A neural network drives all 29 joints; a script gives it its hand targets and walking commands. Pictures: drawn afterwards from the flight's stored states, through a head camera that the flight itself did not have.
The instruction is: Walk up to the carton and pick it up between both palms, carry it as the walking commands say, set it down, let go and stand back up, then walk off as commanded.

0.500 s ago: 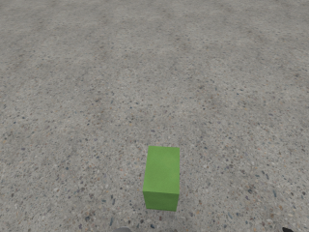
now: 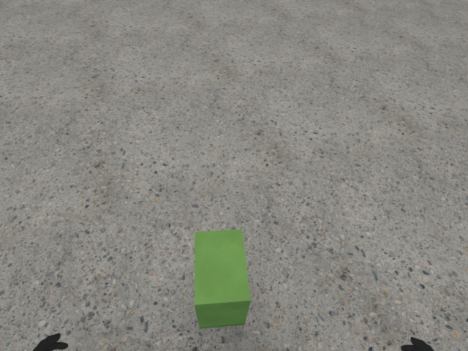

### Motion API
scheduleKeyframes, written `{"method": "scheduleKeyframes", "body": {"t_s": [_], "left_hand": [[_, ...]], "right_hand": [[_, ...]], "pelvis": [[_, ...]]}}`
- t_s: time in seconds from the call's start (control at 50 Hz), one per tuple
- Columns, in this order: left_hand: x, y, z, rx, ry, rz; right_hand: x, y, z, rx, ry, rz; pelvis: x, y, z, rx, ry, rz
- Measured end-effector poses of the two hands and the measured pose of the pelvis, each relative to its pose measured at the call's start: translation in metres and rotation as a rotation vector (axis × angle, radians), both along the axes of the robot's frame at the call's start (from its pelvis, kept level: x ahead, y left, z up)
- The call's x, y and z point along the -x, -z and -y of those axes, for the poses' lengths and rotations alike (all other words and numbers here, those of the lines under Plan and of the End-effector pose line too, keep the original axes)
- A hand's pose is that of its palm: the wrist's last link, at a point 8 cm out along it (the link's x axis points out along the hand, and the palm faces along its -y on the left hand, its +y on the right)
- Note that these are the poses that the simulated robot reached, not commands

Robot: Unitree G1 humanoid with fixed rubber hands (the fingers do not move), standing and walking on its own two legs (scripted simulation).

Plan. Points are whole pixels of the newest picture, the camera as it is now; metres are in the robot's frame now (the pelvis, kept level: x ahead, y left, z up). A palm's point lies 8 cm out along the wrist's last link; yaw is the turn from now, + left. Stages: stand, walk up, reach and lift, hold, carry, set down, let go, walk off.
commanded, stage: walk up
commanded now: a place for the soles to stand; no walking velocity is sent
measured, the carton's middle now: (220, 279) +0.48 +0.04 -0.60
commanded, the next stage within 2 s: reach and lift in 0.84 s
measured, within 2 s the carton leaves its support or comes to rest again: neither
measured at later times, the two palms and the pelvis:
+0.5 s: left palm out of the picture +0.14 +0.30 -0.07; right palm out of the picture +0.10 -0.34 -0.08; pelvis +0.01 -0.01 +0.02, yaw +0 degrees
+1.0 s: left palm out of the picture +0.15 +0.31 -0.07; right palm (412, 328) +0.19 -0.30 -0.06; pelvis +0.00 +0.00 +0.02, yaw +4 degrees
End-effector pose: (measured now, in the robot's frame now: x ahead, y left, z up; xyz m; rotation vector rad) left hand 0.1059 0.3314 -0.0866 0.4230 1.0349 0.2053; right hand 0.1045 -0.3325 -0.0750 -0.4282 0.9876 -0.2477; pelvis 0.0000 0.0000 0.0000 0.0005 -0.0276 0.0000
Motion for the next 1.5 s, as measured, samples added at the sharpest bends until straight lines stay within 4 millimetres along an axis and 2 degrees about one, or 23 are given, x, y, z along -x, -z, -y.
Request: {"method": "scheduleKeyframes", "body": {"t_s": [0.22, 0.44, 0.62, 0.84, 0.92, 1.02, 1.12, 1.32, 1.5], "left_hand": [[-0.024, -0.009, 0.021, 0.000, 0.041, 0.003], [-0.037, -0.016, 0.034, 0.045, 0.020, 0.010], [-0.034, -0.015, 0.034, 0.069, -0.018, -0.016], [-0.019, -0.011, 0.026, 0.073, -0.061, -0.067], [-0.039, -0.019, 0.024, 0.086, -0.076, 0.053], [-0.044, -0.013, 0.024, 0.083, -0.066, 0.035], [-0.056, -0.006, 0.028, 0.121, -0.088, 0.059], [-0.115, 0.008, 0.047, 0.141, -0.057, 0.133], [-0.148, 0.031, 0.062, 0.169, -0.060, 0.170]], "right_hand": [[0.004, 0.006, 0.014, -0.022, 0.047, -0.017], [0.011, 0.006, 0.007, -0.046, 0.045, -0.081], [-0.003, -0.003, 0.004, -0.042, 0.041, -0.085], [-0.024, -0.009, -0.002, -0.039, 0.026, -0.079], [-0.054, -0.014, -0.016, -0.049, -0.033, -0.017], [-0.090, -0.019, -0.033, -0.058, -0.067, 0.030], [-0.104, -0.009, -0.044, -0.092, -0.057, 0.017], [-0.140, 0.011, -0.066, -0.150, -0.051, 0.060], [-0.174, 0.030, -0.081, -0.186, -0.071, 0.112]], "pelvis": [[-0.002, -0.005, 0.009, -0.019, 0.023, -0.003], [-0.010, -0.017, 0.009, -0.018, 0.005, 0.001], [-0.016, -0.025, 0.008, -0.011, -0.008, 0.003], [-0.021, -0.028, 0.005, -0.006, -0.018, 0.002], [-0.011, -0.020, 0.005, -0.011, -0.058, 0.003], [-0.003, -0.015, 0.000, -0.005, -0.076, -0.007], [-0.003, -0.009, -0.005, 0.002, -0.087, -0.041], [-0.001, 0.008, -0.010, 0.015, -0.089, -0.163], [0.015, 0.024, -0.005, 0.015, -0.076, -0.299]]}}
